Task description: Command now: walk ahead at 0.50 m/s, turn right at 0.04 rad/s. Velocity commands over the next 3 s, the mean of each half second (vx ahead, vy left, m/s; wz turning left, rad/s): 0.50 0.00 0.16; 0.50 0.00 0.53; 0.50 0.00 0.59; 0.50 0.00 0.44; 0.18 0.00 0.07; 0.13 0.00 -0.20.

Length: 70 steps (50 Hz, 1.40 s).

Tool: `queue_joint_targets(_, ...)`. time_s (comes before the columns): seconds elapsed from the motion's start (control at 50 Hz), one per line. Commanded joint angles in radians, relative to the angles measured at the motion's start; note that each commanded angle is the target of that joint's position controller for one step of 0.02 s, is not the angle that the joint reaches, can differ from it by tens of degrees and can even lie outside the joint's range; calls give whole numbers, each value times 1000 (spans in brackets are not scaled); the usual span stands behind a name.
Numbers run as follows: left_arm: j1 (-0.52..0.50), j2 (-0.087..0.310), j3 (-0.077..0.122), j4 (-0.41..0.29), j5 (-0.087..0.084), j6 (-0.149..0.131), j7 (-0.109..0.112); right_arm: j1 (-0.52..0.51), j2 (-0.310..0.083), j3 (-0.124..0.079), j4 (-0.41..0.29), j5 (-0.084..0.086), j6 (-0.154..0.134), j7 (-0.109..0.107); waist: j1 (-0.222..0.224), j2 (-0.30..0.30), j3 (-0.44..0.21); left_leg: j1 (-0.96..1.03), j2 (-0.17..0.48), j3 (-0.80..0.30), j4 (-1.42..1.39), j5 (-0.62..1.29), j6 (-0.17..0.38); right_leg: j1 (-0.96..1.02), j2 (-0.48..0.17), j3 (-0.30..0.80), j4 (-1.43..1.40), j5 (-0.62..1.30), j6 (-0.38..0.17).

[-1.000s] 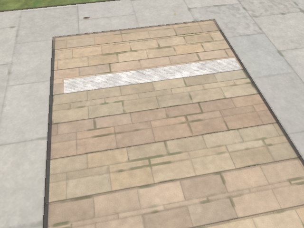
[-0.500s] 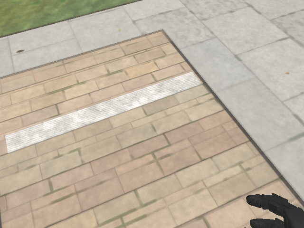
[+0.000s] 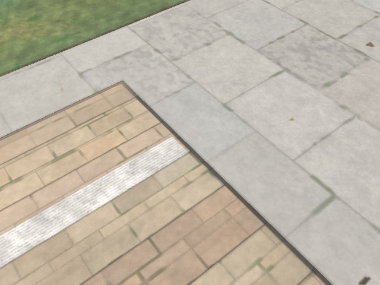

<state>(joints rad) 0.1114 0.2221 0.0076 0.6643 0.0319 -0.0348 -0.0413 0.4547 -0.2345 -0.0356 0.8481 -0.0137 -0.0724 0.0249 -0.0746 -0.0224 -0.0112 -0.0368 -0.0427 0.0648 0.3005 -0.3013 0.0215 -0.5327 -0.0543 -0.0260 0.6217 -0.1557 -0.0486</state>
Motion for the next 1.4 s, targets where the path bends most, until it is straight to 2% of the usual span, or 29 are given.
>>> queue_joint_targets(0.02,33,87,33,-62,8,-29,14,-10,-175,-41,-39,2,-2,-7,82,90,31,-98,253,-135,37,416,129,209,61,-55,-105,-35,-34)
queue_joint_targets(0.04,171,116,49,-16,22,-40,24,-2,-149,-34,-35,2,-1,-8,132,44,-43,-145,201,-82,221,502,106,396,63,-26,-133,-52,-59)
queue_joint_targets(0.06,367,192,71,8,44,-48,37,-32,-106,-18,-77,1,-4,-8,221,-81,-184,-291,145,-19,526,308,75,622,-155,228,-186,-216,-118)
queue_joint_targets(0.08,402,292,95,13,32,-41,48,31,-42,-6,-118,15,-5,-7,183,-303,-231,-611,-18,22,821,-203,44,782,-378,682,-337,-295,-224)
queue_joint_targets(0.1,358,236,86,6,0,-30,51,-19,-131,-30,-105,-18,7,-14,177,-155,-153,-710,30,-75,921,-208,57,721,-351,703,-362,-274,-228)
queue_joint_targets(0.14,259,142,60,13,-10,-37,42,-107,-104,-25,-120,-12,7,-1,118,-44,-27,-679,102,-96,864,-57,58,543,-253,437,-372,-83,-183)
queue_joint_targets(0.18,218,98,47,20,-17,-48,40,-83,-88,-22,-98,-21,28,10,67,-79,0,-589,130,-85,797,-11,32,435,-173,293,-421,31,-139)
queue_joint_targets(0.34,305,114,54,95,-15,-71,44,-267,-60,-20,-129,-15,51,23,83,-37,69,-689,107,-108,632,231,1,460,-147,34,-497,273,-116)
queue_joint_targets(0.46,368,125,55,159,-11,-69,58,-441,-41,-2,-194,-19,44,38,131,-32,118,-642,94,5,380,293,51,564,-169,-82,-472,414,-88)
queue_joint_targets(0.52,356,159,60,177,-8,-60,69,-408,-55,-9,-201,-21,44,34,102,-55,76,-533,26,71,323,173,107,644,-182,-133,-325,790,-65)
queue_joint_targets(0.56,337,195,68,182,-1,-45,77,-259,-89,-27,-167,-25,42,24,35,-74,-16,-365,-46,94,295,77,154,659,-184,-164,-78,992,-56)
queue_joint_targets(0.58,326,203,68,175,-5,-37,79,-110,-118,-45,-124,-35,34,16,-34,-44,-99,-156,-62,61,226,98,187,565,-165,-186,140,880,-42)
queue_joint_targets(0.6,326,174,58,141,-6,-39,78,32,-205,-74,-98,-44,32,1,-85,54,-208,94,126,-191,202,-13,246,347,-127,-193,446,511,-23)
queue_joint_targets(0.62,339,99,47,76,-24,-48,56,-25,-292,-98,-119,-16,43,-7,-5,325,-283,347,384,-791,54,18,417,-81,125,-117,831,-344,35)
queue_joint_targets(0.64,242,160,55,58,-4,-57,51,-35,-270,-98,-127,11,53,-10,-44,123,-258,338,373,-790,-1,69,411,-209,76,75,870,-294,23)
queue_joint_targets(0.68,181,133,44,39,-18,-77,44,-102,-181,-73,-107,6,53,-22,30,-8,-33,62,313,-543,-28,274,333,-180,-12,72,705,-167,23)
queue_joint_targets(0.7,173,125,42,33,-4,-64,44,-131,-158,-65,-107,8,46,-22,66,-19,1,-32,257,-466,-38,346,299,-128,-36,79,633,-170,34)
queue_joint_targets(0.74,217,116,40,44,18,-23,40,-155,-138,-55,-115,12,29,-18,104,14,-6,-123,201,-385,-62,429,281,-46,-43,68,561,-176,58)
queue_joint_targets(0.8,159,101,36,20,20,2,33,-117,-174,-63,-103,12,16,-15,100,36,16,-170,158,-341,-97,425,274,-76,-43,41,444,-107,87)
queue_joint_targets(1.0,-182,109,22,-87,-2,-18,19,38,-201,-74,-87,-1,24,-27,-26,91,45,-1,149,-412,4,492,206,-120,22,42,29,120,88)
queue_joint_targets(1.04,-143,128,27,-86,-5,-27,21,3,-216,-77,-101,-4,24,-35,7,103,40,-10,165,-448,44,512,179,-14,39,58,-42,73,67)
queue_joint_targets(1.08,24,164,44,-38,-7,-37,34,-60,-234,-80,-117,-5,19,-32,91,99,-14,-80,134,-444,176,632,137,248,87,40,-108,-4,34)
queue_joint_targets(1.1,158,201,59,-7,4,-51,48,-69,-215,-74,-117,4,11,-23,160,39,-90,-148,68,-389,371,606,111,450,41,77,-156,-2,2)
queue_joint_targets(1.12,329,278,76,-4,26,-56,67,-53,-133,-50,-148,12,2,-17,214,-84,-259,-263,9,-294,664,307,89,681,-213,330,-190,-244,-48)
queue_joint_targets(1.14,282,347,92,-10,29,-41,69,65,-93,-42,-177,33,8,-18,121,-332,-324,-545,-128,-192,880,-280,62,820,-408,803,-336,-313,-157)
queue_joint_targets(1.16,217,247,79,-20,13,-29,64,26,-173,-51,-134,-3,26,-28,108,-127,-186,-629,-25,-196,962,-199,70,699,-373,772,-345,-418,-150)
queue_joint_targets(1.2,141,137,51,-14,5,-29,57,-80,-156,-50,-141,-10,35,-9,92,-8,-22,-591,36,-172,907,-49,56,494,-274,463,-374,-205,-109)
queue_joint_targets(1.26,172,126,48,26,-8,-53,52,-88,-130,-45,-140,-25,66,15,69,-93,10,-545,69,-145,869,-13,35,406,-201,239,-409,56,-84)
queue_joint_targets(1.4,238,142,60,86,-13,-68,41,-295,-97,-29,-215,-22,76,39,85,-66,58,-687,97,-105,710,186,8,453,-188,2,-464,257,-99)
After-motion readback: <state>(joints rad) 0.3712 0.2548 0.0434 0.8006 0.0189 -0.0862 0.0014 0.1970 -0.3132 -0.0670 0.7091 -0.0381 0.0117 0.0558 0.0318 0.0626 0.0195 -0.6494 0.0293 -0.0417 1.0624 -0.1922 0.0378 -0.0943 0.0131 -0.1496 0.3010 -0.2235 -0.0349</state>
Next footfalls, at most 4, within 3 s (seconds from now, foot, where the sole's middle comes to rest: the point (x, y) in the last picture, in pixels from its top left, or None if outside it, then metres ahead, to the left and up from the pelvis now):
0.04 right None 0.16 -0.11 -0.78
0.58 left None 0.46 0.09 -0.78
1.10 right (178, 208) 0.80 0.03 -0.78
1.64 left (92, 197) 0.88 0.37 -0.78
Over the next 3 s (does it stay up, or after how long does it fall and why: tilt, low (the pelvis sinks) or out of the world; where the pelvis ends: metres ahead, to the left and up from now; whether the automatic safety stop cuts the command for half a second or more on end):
stays up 1.11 0.53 0.00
